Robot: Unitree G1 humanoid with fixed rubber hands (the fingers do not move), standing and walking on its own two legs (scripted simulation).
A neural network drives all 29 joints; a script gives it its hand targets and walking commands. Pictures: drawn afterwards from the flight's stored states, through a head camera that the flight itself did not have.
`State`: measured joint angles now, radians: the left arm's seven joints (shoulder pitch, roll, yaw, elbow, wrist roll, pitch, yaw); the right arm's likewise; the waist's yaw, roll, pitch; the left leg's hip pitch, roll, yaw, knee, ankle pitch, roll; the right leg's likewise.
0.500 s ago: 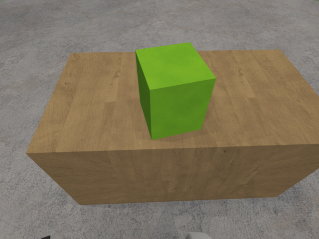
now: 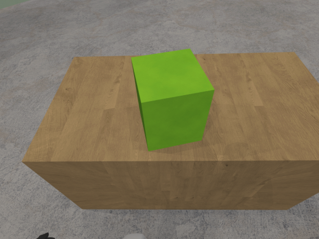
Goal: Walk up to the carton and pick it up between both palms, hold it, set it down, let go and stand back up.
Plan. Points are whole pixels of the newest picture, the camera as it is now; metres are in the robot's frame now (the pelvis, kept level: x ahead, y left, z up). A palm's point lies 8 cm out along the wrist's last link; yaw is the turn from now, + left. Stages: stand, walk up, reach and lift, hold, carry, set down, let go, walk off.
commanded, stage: walk up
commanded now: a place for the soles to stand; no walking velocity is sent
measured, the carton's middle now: (168, 101) +0.54 +0.00 -0.01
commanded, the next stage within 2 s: none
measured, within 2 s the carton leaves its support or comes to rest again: neither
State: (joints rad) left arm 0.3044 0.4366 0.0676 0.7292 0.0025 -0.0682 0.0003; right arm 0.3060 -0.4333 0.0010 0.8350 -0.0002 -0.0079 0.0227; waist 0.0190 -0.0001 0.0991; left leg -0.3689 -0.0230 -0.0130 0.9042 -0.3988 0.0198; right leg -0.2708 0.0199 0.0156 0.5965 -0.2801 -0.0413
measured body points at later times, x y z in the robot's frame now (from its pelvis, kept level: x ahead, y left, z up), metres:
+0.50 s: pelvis +0.01 +0.04 +0.00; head +0.03 +0.06 +0.45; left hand +0.07 +0.37 -0.11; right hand +0.10 -0.28 -0.10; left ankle +0.05 +0.13 -0.73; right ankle +0.02 -0.09 -0.72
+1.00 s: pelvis +0.03 +0.02 +0.00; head +0.05 +0.02 +0.45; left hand +0.11 +0.35 -0.10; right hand +0.14 -0.30 -0.11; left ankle +0.05 +0.13 -0.73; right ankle +0.04 -0.09 -0.73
